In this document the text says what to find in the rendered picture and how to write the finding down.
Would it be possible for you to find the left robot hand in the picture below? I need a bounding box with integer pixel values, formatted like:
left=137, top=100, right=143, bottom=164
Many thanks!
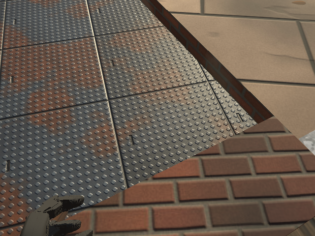
left=20, top=195, right=94, bottom=236

